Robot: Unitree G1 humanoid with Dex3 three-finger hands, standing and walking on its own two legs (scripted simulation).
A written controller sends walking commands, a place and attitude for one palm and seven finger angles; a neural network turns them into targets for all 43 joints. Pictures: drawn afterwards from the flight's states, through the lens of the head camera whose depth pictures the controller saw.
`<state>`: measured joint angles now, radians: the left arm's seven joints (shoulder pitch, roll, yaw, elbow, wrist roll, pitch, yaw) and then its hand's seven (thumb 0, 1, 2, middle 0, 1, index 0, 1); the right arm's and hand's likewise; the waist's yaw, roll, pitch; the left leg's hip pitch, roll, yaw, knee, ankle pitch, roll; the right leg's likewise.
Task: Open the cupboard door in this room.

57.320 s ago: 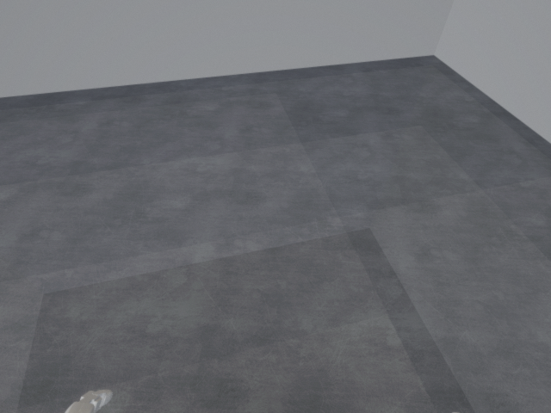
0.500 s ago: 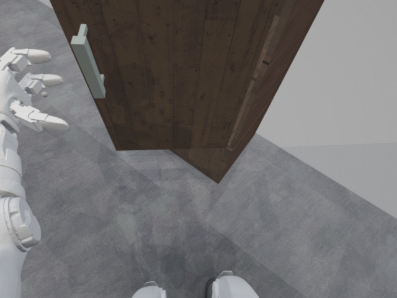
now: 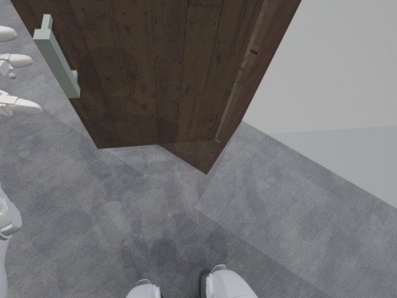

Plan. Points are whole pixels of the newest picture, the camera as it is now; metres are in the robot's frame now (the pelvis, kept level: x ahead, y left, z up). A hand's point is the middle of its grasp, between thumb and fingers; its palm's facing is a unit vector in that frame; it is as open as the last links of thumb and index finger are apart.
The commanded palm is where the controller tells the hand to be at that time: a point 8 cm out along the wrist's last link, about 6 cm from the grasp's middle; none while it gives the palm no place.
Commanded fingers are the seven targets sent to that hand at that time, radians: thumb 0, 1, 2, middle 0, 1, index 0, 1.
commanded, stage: move the hooked fingers beside the handle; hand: left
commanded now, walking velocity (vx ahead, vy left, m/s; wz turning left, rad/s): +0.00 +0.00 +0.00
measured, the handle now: (61, 59) +0.55 +0.21 +0.09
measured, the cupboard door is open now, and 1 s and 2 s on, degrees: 40 40 40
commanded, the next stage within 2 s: slide the fingers in behind the handle in 0.74 s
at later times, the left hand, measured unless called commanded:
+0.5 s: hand (19, 81) +0.50 +0.27 +0.10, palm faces +0.03 -1.00 -0.02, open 14.0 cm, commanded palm +0.48 +0.32 +0.09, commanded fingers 0.00 -0.50 0.30 -0.30 -1.20 -0.30 -1.20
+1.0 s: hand (11, 83) +0.49 +0.28 +0.10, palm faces +0.01 -1.00 -0.02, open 14.0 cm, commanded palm +0.48 +0.32 +0.09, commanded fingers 0.00 -0.50 0.30 -0.30 -1.20 -0.30 -1.20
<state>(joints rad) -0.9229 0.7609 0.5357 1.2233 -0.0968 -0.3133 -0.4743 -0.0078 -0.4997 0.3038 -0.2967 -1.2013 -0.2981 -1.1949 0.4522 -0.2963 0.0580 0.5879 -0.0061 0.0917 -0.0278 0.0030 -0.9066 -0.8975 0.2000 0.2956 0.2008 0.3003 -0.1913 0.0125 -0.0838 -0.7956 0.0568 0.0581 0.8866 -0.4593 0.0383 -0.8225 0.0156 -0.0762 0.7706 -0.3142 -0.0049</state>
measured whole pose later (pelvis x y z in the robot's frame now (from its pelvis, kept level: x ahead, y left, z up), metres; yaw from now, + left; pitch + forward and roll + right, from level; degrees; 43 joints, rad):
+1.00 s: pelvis +0.00 +0.00 +0.00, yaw +1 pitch +21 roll -4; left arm -0.94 0.76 0.49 1.23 -0.11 -0.31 -0.49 -0.01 -0.50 0.30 -0.30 -1.20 -0.30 -1.20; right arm 0.44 -0.31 0.06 0.59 0.00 0.10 -0.03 0.00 -0.91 -0.90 0.20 0.30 0.20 0.30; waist -0.19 0.01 -0.08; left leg -0.83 0.06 0.03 0.93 -0.47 0.04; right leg -0.84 0.01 -0.10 0.79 -0.32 0.00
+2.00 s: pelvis -0.01 -0.01 +0.00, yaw +1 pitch +19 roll -3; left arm -0.93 0.57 0.41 1.19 -0.10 -0.34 -0.30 -0.01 -0.50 0.30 -0.30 -1.20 -0.30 -1.20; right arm 0.42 -0.29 0.05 0.60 0.00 0.07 -0.01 0.00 -0.91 -0.90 0.20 0.30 0.20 0.30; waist -0.17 0.02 -0.08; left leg -0.78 0.05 0.04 0.90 -0.45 0.03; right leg -0.81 0.01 -0.09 0.80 -0.33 -0.02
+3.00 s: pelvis +0.00 +0.00 +0.00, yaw +1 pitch +20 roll -3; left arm -0.92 0.51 0.39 1.17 -0.10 -0.36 -0.26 0.00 0.31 0.65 -0.36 -1.29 -0.36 -1.28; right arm 0.42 -0.27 0.04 0.62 -0.01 0.06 0.00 0.00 -0.91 -0.90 0.20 0.30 0.20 0.30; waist -0.17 0.03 -0.10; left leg -0.78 0.04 0.05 0.90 -0.47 0.04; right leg -0.81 0.01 -0.08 0.80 -0.34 -0.01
